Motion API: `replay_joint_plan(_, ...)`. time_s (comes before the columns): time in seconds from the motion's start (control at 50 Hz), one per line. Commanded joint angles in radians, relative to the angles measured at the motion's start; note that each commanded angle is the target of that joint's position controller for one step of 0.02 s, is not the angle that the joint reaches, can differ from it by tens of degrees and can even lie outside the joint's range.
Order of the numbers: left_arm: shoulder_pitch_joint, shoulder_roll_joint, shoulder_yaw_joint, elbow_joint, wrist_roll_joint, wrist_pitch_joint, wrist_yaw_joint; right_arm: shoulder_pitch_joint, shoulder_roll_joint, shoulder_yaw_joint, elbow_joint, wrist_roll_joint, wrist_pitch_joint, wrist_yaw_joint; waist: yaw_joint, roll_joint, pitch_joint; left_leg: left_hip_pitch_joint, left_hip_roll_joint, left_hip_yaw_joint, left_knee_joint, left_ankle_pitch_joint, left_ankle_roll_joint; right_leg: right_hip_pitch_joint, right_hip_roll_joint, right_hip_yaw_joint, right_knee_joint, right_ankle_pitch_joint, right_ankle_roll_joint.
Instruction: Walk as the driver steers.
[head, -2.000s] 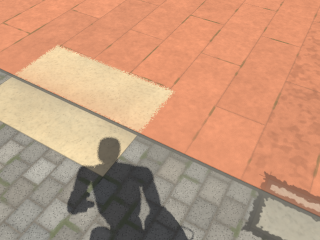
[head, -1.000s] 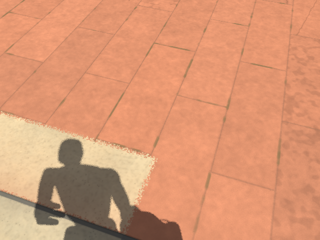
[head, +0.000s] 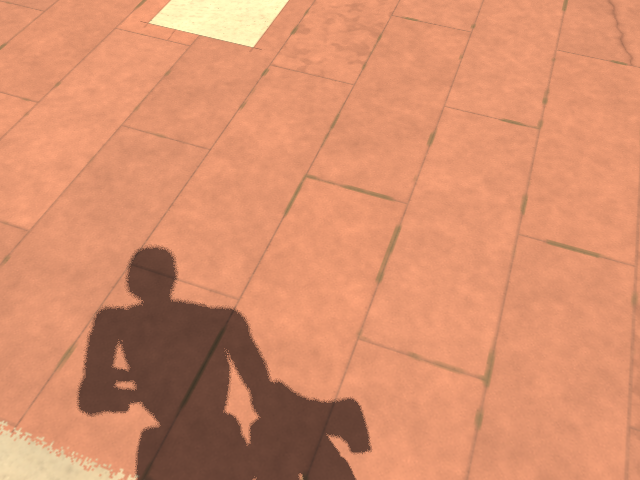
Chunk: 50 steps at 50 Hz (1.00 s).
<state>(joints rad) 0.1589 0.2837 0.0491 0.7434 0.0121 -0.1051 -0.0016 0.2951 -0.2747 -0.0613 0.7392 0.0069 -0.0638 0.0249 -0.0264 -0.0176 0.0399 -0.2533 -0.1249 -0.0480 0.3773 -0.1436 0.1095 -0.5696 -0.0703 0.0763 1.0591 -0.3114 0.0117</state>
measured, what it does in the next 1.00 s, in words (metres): walks ahead: right foot, then left foot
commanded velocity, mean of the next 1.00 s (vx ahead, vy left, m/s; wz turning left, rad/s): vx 0.50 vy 0.00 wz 0.22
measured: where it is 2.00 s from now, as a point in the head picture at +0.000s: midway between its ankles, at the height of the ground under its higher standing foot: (291, 238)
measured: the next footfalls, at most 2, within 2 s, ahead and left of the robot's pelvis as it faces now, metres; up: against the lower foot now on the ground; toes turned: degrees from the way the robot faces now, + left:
right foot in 0.28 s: +0.35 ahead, -0.13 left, +0.00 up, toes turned +13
left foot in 0.78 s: +0.55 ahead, +0.18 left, +0.00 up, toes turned +14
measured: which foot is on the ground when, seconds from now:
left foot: down 0.00-0.30, up 0.32-0.76, down 0.78-1.00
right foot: up 0.00-0.26, down 0.28-0.80, up 0.82-1.00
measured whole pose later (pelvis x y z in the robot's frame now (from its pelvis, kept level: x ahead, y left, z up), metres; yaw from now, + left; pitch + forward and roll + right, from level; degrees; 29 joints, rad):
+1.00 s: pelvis +0.52 +0.08 +0.00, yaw +11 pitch +1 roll +1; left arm 0.23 0.31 0.06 0.81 -0.02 -0.06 -0.01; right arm 0.29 -0.26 -0.05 0.76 -0.01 -0.09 0.03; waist -0.02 -0.05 0.01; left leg -0.18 -0.04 0.07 0.33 -0.17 0.06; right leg -0.62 -0.10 0.05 1.06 -0.24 0.01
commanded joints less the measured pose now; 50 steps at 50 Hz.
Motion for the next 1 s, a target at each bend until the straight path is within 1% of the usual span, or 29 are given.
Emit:
replay_joint_plan(0.02,-0.008,0.08,0.023,-0.071,0.008,0.006,0.012,-0.02,-0.168,-0.044,-0.079,0.005,-0.014,-0.022,0.027,0.061,-0.05,0.018,0.254,-0.248,-0.17,0.256,0.182,-0.05,-0.01,-0.014,-0.15,0.13,0.049)
replay_joint_plan(0.08,-0.115,0.052,0.013,-0.097,0.004,0.0,0.008,0.017,-0.172,-0.047,-0.067,0.014,-0.001,-0.035,-0.017,0.086,-0.046,-0.017,0.196,-0.199,-0.145,0.19,0.124,0.02,0.034,-0.022,-0.381,0.336,0.061)
replay_joint_plan(0.16,-0.209,0.068,0.017,-0.132,-0.015,-0.015,-0.008,0.076,-0.17,-0.048,-0.046,0.021,0.015,-0.041,-0.053,0.108,-0.046,0.041,0.218,-0.278,-0.087,0.104,0.1,0.07,0.075,-0.006,-0.527,0.389,0.051)
replay_joint_plan(0.22,-0.189,0.105,0.031,-0.132,-0.019,-0.03,-0.02,0.074,-0.162,-0.049,-0.046,0.017,0.025,-0.047,-0.029,0.134,-0.053,0.141,0.259,-0.364,-0.003,0.096,0.084,0.099,0.077,0.013,-0.588,0.293,0.017)
replay_joint_plan(0.26,-0.066,0.129,0.047,-0.099,-0.012,-0.041,-0.017,0.055,-0.135,-0.041,-0.05,0.012,0.026,-0.045,0.035,0.15,-0.099,0.15,0.234,-0.351,0.099,0.211,0.054,0.264,0.076,-0.02,-0.648,0.286,-0.035)
replay_joint_plan(0.28,0.051,0.163,0.06,-0.084,0.006,-0.046,-0.012,0.049,-0.09,-0.023,-0.061,0.003,0.021,-0.04,0.09,0.115,-0.206,0.086,0.188,-0.297,0.282,0.209,0.024,0.477,-0.019,0.054,-0.615,0.285,-0.093)
replay_joint_plan(0.3,0.186,0.243,0.08,-0.066,0.022,-0.042,-0.007,0.16,-0.036,-0.004,-0.07,0.007,0.013,-0.039,0.086,-0.08,-0.356,-0.194,0.062,-0.179,0.602,-0.044,-0.048,0.841,-0.224,0.371,-0.605,0.225,-0.233)
replay_joint_plan(0.32,0.26,0.236,0.087,-0.013,-0.008,-0.027,-0.018,0.224,-0.053,0.002,-0.065,0.026,0.006,-0.041,0.084,-0.306,-0.384,-0.432,0.031,-0.122,0.826,-0.443,-0.081,0.936,-0.346,0.713,-0.721,-0.029,-0.327)
replay_joint_plan(0.34,0.218,0.154,0.064,-0.029,-0.026,-0.024,-0.019,0.141,-0.142,-0.017,-0.062,0.03,0.004,-0.039,0.108,-0.167,-0.238,-0.522,0.087,-0.157,0.903,-0.393,-0.08,0.829,-0.31,0.665,-0.763,-0.196,-0.288)
replay_joint_plan(0.36,0.162,0.119,0.051,-0.038,-0.019,-0.014,-0.017,0.036,-0.157,-0.021,-0.081,0.022,0.005,-0.038,0.111,-0.084,-0.132,-0.531,0.123,-0.121,0.909,-0.311,-0.08,0.704,-0.265,0.519,-0.774,-0.165,-0.248)
replay_joint_plan(0.38,0.12,0.102,0.04,-0.039,-0.01,-0.008,-0.017,-0.025,-0.145,-0.02,-0.099,0.008,0.002,-0.035,0.094,-0.041,-0.056,-0.516,0.15,-0.096,0.858,-0.256,-0.079,0.582,-0.221,0.418,-0.803,-0.059,-0.236)
replay_joint_plan(0.4,0.095,0.084,0.032,-0.036,-0.004,-0.007,-0.016,-0.041,-0.132,-0.022,-0.104,-0.001,0.0,-0.031,0.068,-0.048,-0.032,-0.483,0.182,-0.088,0.798,-0.212,-0.079,0.512,-0.188,0.351,-0.824,0.029,-0.228)
replay_joint_plan(0.42,0.084,0.078,0.028,-0.033,0.0,-0.007,-0.016,-0.027,-0.113,-0.019,-0.102,0.002,0.0,-0.026,0.047,-0.07,-0.028,-0.437,0.201,-0.072,0.759,-0.189,-0.081,0.464,-0.16,0.3,-0.845,0.095,-0.221)
replay_joint_plan(0.46,0.092,0.087,0.029,-0.019,-0.01,-0.011,-0.017,-0.014,-0.079,-0.011,-0.097,0.003,0.001,-0.022,0.034,-0.088,-0.04,-0.407,0.212,-0.038,0.688,-0.164,-0.091,0.43,-0.141,0.229,-0.873,0.198,-0.235)
replay_joint_plan(0.5,0.107,0.123,0.038,-0.004,-0.017,-0.012,-0.014,-0.068,-0.06,0.0,-0.117,-0.004,-0.002,-0.021,0.042,-0.072,-0.031,-0.42,0.226,-0.017,0.577,-0.1,-0.106,0.422,-0.145,0.177,-0.9,0.28,-0.25)
replay_joint_plan(0.56,0.132,0.148,0.043,0.018,-0.025,-0.002,-0.009,-0.159,-0.039,0.013,-0.134,-0.004,-0.011,-0.015,0.072,-0.058,-0.025,-0.377,0.22,0.007,0.384,0.061,-0.114,0.417,-0.121,0.09,-0.911,0.33,-0.23)
replay_joint_plan(0.64,0.207,0.165,0.042,0.058,-0.037,0.013,-0.01,-0.272,-0.046,0.013,-0.162,0.01,-0.019,-0.002,0.114,-0.059,-0.007,-0.313,0.186,0.033,0.227,0.165,-0.114,0.452,-0.128,0.054,-0.891,0.329,-0.208)
replay_joint_plan(0.7,0.232,0.178,0.045,0.081,-0.041,0.029,-0.007,-0.313,-0.063,0.007,-0.186,0.014,-0.024,0.01,0.107,-0.069,0.006,-0.303,0.172,0.034,0.161,0.097,-0.082,0.533,-0.17,0.071,-0.846,0.362,-0.187)
replay_joint_plan(0.74,0.214,0.195,0.049,0.086,-0.042,0.04,-0.001,-0.244,-0.091,-0.007,-0.172,0.009,-0.028,0.011,0.049,-0.075,-0.029,-0.179,0.144,0.06,0.106,0.063,-0.05,0.555,-0.167,0.052,-0.755,0.522,-0.16)
replay_joint_plan(0.76,0.212,0.183,0.043,0.086,-0.041,0.043,0.001,-0.132,-0.126,-0.027,-0.136,0.003,-0.027,0.005,-0.007,-0.057,-0.1,-0.007,0.121,0.081,0.08,0.07,-0.023,0.531,-0.125,0.01,-0.621,0.653,-0.138)
replay_joint_plan(0.78,0.202,0.147,0.027,0.07,-0.026,0.041,0.003,0.032,-0.181,-0.048,-0.102,-0.005,-0.024,-0.005,-0.081,-0.017,-0.222,0.253,0.212,-0.008,0.114,0.097,0.025,0.4,-0.079,-0.034,-0.395,0.576,-0.102)
replay_joint_plan(0.8,0.286,0.051,-0.006,0.038,-0.013,0.021,0.0,0.142,-0.287,-0.072,-0.088,-0.021,-0.015,-0.011,-0.078,0.213,-0.367,0.631,0.468,-0.417,0.091,-0.002,0.172,0.004,0.064,-0.109,-0.001,0.188,-0.023)
replay_joint_plan(0.82,0.28,0.075,-0.004,0.049,-0.021,0.002,-0.004,0.178,-0.23,-0.057,-0.074,-0.006,-0.009,-0.008,-0.09,0.274,-0.42,0.654,0.524,-0.669,-0.041,-0.119,0.217,-0.145,0.095,0.008,0.155,-0.262,-0.023)
replay_joint_plan(0.84,0.206,0.152,0.019,0.029,-0.046,-0.006,-0.011,0.117,-0.183,-0.038,-0.075,-0.001,-0.009,-0.006,-0.081,0.193,-0.269,0.541,0.49,-0.555,-0.062,-0.182,0.175,-0.23,0.035,0.025,0.221,-0.214,-0.033)
replay_joint_plan(0.86,0.143,0.149,0.018,0.015,-0.048,-0.007,-0.011,0.05,-0.156,-0.028,-0.084,-0.001,-0.009,-0.005,-0.057,0.14,-0.174,0.403,0.445,-0.428,-0.082,-0.143,0.148,-0.224,-0.009,-0.005,0.192,-0.124,-0.038)
replay_joint_plan(0.88,0.119,0.138,0.019,0.015,-0.036,-0.002,-0.01,-0.008,-0.127,-0.019,-0.085,-0.008,-0.011,-0.001,-0.029,0.097,-0.106,0.279,0.409,-0.336,-0.12,-0.078,0.134,-0.191,-0.037,-0.015,0.136,-0.06,-0.033)
replay_joint_plan(0.9,0.132,0.127,0.023,0.023,-0.03,0.012,-0.008,-0.047,-0.101,-0.012,-0.087,-0.015,-0.018,0.001,0.006,0.112,-0.076,0.188,0.379,-0.266,-0.156,-0.016,0.118,-0.131,-0.064,-0.005,0.091,-0.01,-0.029)
replay_joint_plan(0.94,0.169,0.085,0.017,0.041,-0.034,0.039,-0.006,-0.073,-0.098,-0.016,-0.071,-0.016,-0.036,0.004,0.039,0.127,-0.061,0.092,0.361,-0.174,-0.215,0.058,0.12,-0.059,-0.07,-0.003,0.065,0.048,-0.013)
replay_joint_plan(1.0,0.112,0.072,0.019,0.021,-0.034,0.054,0.0,-0.053,-0.118,-0.026,-0.034,-0.026,-0.052,-0.006,0.037,0.09,-0.025,0.085,0.364,-0.064,-0.252,0.155,0.119,-0.118,-0.059,0.037,-0.025,0.171,0.006)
